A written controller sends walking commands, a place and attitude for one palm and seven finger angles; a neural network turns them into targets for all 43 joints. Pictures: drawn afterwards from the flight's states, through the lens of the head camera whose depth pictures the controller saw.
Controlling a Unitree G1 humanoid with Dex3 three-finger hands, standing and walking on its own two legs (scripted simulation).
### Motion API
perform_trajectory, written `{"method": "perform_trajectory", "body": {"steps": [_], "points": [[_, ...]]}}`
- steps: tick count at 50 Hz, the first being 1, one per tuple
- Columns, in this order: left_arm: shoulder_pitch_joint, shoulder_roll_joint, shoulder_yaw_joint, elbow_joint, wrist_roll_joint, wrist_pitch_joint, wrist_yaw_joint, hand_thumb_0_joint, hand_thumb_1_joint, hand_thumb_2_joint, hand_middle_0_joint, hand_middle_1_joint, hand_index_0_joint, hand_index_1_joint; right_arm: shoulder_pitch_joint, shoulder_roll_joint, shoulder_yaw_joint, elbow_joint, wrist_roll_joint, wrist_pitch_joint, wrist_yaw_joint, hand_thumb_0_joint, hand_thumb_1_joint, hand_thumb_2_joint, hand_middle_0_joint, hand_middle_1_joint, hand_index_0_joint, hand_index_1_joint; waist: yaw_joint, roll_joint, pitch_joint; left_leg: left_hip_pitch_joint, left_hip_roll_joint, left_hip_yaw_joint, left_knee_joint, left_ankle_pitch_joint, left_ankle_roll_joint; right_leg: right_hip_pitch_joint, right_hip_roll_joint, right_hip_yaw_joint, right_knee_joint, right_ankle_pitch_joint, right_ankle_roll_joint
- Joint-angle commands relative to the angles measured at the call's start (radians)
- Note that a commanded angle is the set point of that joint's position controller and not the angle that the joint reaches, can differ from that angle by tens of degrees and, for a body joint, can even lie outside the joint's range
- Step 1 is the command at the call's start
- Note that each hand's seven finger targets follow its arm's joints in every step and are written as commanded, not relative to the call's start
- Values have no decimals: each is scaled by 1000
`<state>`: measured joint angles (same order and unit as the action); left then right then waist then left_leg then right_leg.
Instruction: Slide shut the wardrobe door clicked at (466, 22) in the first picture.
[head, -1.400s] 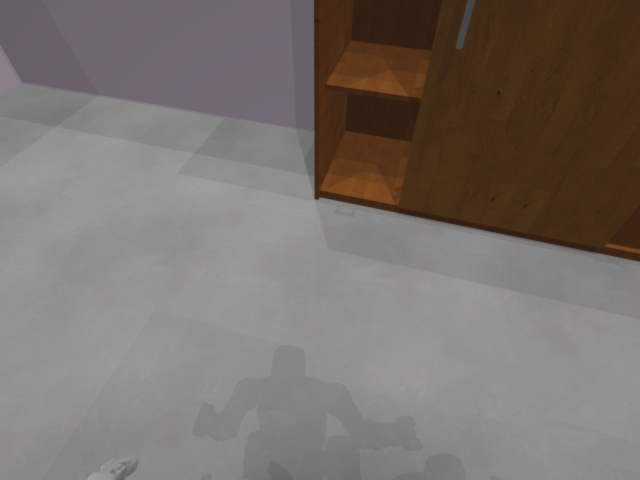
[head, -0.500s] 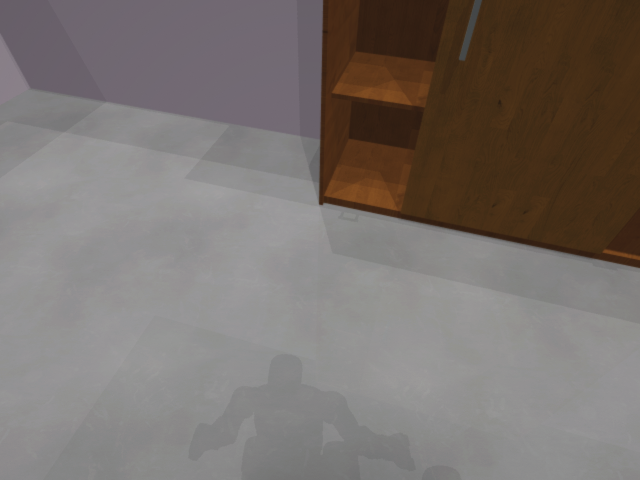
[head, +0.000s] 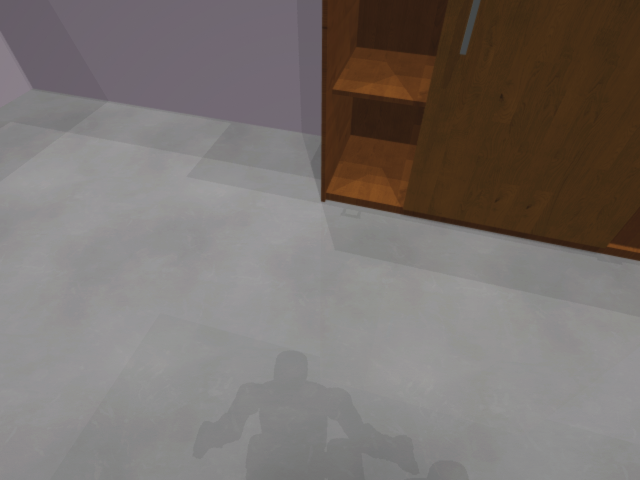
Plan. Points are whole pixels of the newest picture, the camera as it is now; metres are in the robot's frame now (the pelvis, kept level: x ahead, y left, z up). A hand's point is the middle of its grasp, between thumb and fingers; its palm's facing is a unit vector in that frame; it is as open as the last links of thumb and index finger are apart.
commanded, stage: look at it before walking up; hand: right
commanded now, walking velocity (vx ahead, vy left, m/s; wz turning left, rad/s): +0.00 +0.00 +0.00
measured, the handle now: (473, 10) +1.31 -0.37 +0.11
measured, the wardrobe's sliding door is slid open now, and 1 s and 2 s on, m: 0.37 0.37 0.37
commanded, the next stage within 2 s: walk to a spot facing it in 0.04 s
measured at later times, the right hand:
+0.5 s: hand out of the picture +0.02 -0.22 -0.20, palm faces +0.08 +0.98 -0.15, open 7.4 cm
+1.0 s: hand (444, 342) +0.41 -0.21 -0.19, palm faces +0.06 +0.99 -0.15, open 7.3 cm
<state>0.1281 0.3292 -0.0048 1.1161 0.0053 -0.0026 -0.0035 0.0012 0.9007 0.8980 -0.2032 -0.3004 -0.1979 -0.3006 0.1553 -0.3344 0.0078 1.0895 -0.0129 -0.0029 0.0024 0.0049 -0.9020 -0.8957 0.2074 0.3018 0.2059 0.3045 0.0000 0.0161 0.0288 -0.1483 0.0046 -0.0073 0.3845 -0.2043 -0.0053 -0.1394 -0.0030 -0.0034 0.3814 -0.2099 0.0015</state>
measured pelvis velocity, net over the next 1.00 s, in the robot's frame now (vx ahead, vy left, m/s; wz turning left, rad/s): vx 0.30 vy -0.03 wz -0.07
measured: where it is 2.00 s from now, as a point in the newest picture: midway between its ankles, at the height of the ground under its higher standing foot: (364, 360)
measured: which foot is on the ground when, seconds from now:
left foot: down 0.00-0.48, up 0.50-0.90, down 0.92-1.00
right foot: down 0.00-0.90, up 0.92-1.00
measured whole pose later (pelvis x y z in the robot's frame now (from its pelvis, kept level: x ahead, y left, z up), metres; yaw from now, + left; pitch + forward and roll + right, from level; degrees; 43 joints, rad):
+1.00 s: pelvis +0.30 -0.03 -0.03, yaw -4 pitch -2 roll +2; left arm 0.47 0.11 0.03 1.20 0.00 -0.04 0.02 0.00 0.90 0.90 -0.20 -0.30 -0.20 -0.30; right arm 0.12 -0.16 -0.05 0.99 -0.02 -0.08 0.00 0.00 -0.91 -0.90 0.20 0.30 0.20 0.30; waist 0.04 0.00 0.08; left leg -0.38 -0.01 0.18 0.66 -0.26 0.09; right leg -0.19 -0.02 -0.01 1.23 -0.44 -0.05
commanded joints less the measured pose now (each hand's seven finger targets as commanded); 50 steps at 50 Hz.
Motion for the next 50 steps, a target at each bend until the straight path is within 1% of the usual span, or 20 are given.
{"method": "perform_trajectory", "body": {"steps": [1,7,9,13,18,20,22,23,24,25,28,32,39,43,44,45,46,47,48,50], "points": [[-49,203,40,-64,3,-29,15,0,900,900,-200,-300,-200,-300,-41,-202,-36,-68,2,-22,-15,0,-900,-900,200,300,200,300,0,-17,-46,-10,115,-100,-69,97,31,8,-117,95,-69,115,-29],[-48,204,40,-64,2,-30,15,0,900,900,-200,-300,-200,-300,-42,-202,-36,-65,1,-22,-15,0,-900,-900,200,300,200,300,-3,-13,-55,6,114,-93,-66,110,29,8,-119,99,-73,131,-30],[20,78,9,-35,11,-12,9,0,900,900,-200,-300,-200,-300,39,-80,-10,-32,1,-2,-18,0,-900,-900,200,300,200,300,-5,-12,-71,11,106,-80,-54,-62,12,1,-104,78,-50,-3,-16],[52,77,20,-46,22,3,2,0,900,900,-200,-300,-200,-300,99,-97,-28,-36,-12,11,-2,0,-900,-900,200,300,200,300,-17,27,75,-74,106,-129,-83,-421,41,-173,-63,85,-14,-374,-34],[69,17,25,-95,17,-20,-1,0,900,900,-200,-300,-200,-300,220,-126,-63,-35,-6,-17,-9,0,-900,-900,200,300,200,300,-36,162,94,44,287,-327,-188,-384,166,-330,-28,-31,292,-224,-24],[101,1,33,-96,11,-30,-5,0,900,900,-200,-300,-200,-300,209,-111,-68,-43,-9,-28,-12,0,-900,-900,200,300,200,300,-15,133,85,13,289,-266,-147,-306,175,-282,-51,-38,259,-241,-27],[239,-21,34,-55,8,-45,-3,0,900,900,-200,-300,-200,-300,150,-64,-65,-56,-7,-27,-10,0,-900,-900,200,300,200,300,55,46,70,-152,199,-101,15,-207,117,-22,-51,-39,60,-152,-37],[368,38,51,-9,17,-54,6,0,900,900,-200,-300,-200,-300,131,1,-54,-73,-1,-24,-3,0,-900,-900,200,300,200,300,99,-170,68,-306,68,32,284,-156,57,123,-159,179,-61,-175,-90],[508,105,73,31,26,-60,15,0,900,900,-200,-300,-200,-300,71,55,-39,-114,-2,-32,-1,0,-900,-900,200,300,200,300,135,-363,85,-531,-22,132,571,-348,12,235,-362,463,-184,-77,-169],[540,83,65,44,20,-57,25,0,900,900,-200,-300,-200,-300,8,20,-45,-135,-13,-39,-11,0,-900,-900,200,300,200,300,137,-290,140,-610,20,33,698,-366,24,223,-395,502,-181,27,-202],[456,-16,42,14,16,-78,38,0,900,900,-200,-300,-200,-300,27,61,-54,-106,-13,-47,6,0,-900,-900,200,300,200,300,74,-73,156,-620,100,16,796,-207,17,204,-342,317,-141,359,-207],[447,-64,37,26,5,-97,46,0,900,900,-200,-300,-200,-300,49,107,-53,-96,-14,-24,21,0,-900,-900,200,300,200,300,31,-119,130,-586,97,74,765,-55,-7,179,-233,111,-180,422,-143],[484,-80,36,66,9,-96,55,0,900,900,-200,-300,-200,-300,-115,143,-46,-161,1,-33,25,0,-900,-900,200,300,200,300,46,-156,139,-399,29,173,328,55,26,165,-196,-3,-178,676,-126],[434,-29,58,63,5,-90,55,0,900,900,-200,-300,-200,-300,119,90,-69,-98,-11,-45,9,0,-900,-900,200,300,200,300,-68,-137,-9,-100,-29,169,235,39,84,202,-222,-26,131,956,-108],[417,-28,60,54,2,-88,51,0,900,900,-200,-300,-200,-300,250,58,-82,-61,-17,-54,5,0,-900,-900,200,300,200,300,-130,-109,-65,110,-21,154,170,85,100,94,-190,-35,327,860,-83],[433,-71,58,37,-8,-88,36,0,900,900,-200,-300,-200,-300,383,-26,-103,-29,-28,-65,-8,0,-900,-900,200,300,200,300,-177,43,-163,351,183,-80,134,87,168,-136,-115,-55,636,480,-60],[494,-131,50,19,-14,-90,35,0,900,900,-200,-300,-200,-300,418,-97,-120,-13,-17,-64,-17,0,-900,-900,200,300,200,300,-126,215,-251,441,466,-547,18,117,289,-369,32,-44,1003,-300,-29],[402,-117,56,-1,-13,-82,33,0,900,900,-200,-300,-200,-300,358,-88,-121,-28,2,-58,-18,0,-900,-900,200,300,200,300,-129,91,-144,299,474,-564,-105,-82,307,-415,-20,52,1101,-297,-65],[341,-134,58,-15,-9,-77,23,0,900,900,-200,-300,-200,-300,258,-48,-110,-46,-1,-58,-18,0,-900,-900,200,300,200,300,-92,80,-28,157,440,-490,-164,-241,274,-458,-70,45,1110,-205,-64],[293,-159,58,-32,10,-57,15,0,900,900,-200,-300,-200,-300,141,47,-81,-67,-4,-68,-24,0,-900,-900,200,300,200,300,-15,-43,97,-141,377,-286,-178,-188,207,-400,-137,57,1015,-124,-55]]}}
